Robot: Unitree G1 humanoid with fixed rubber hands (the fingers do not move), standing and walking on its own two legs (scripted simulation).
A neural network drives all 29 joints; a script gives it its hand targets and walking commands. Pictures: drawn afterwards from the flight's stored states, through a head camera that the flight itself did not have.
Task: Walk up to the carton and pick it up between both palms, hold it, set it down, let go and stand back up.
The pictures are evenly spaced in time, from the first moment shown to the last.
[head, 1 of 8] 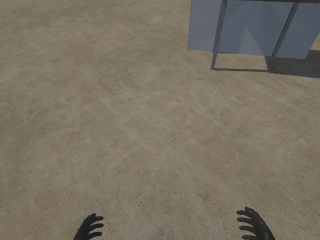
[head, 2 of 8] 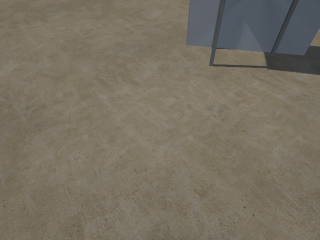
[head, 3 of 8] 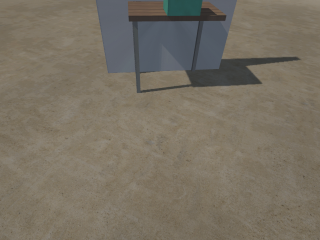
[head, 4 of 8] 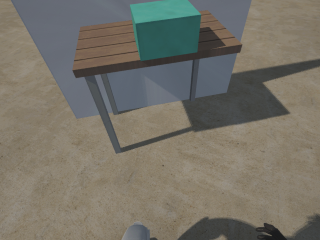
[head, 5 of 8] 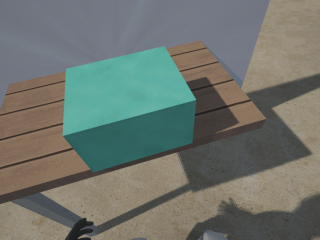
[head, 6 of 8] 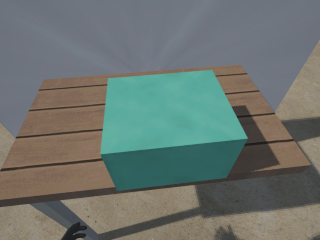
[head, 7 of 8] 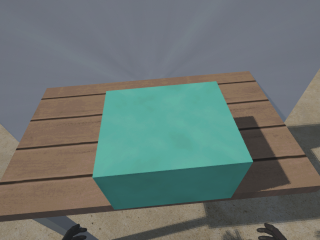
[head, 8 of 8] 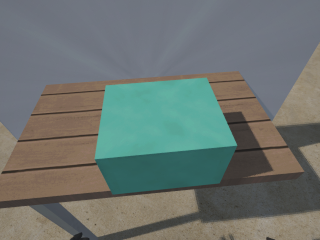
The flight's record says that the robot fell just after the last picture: no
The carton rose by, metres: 0.00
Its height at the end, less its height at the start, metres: +0.00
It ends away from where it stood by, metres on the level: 0.00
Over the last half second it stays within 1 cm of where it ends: yes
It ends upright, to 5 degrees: yes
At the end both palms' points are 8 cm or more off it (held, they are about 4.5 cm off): yes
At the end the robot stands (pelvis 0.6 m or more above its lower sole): yes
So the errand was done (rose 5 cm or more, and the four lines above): no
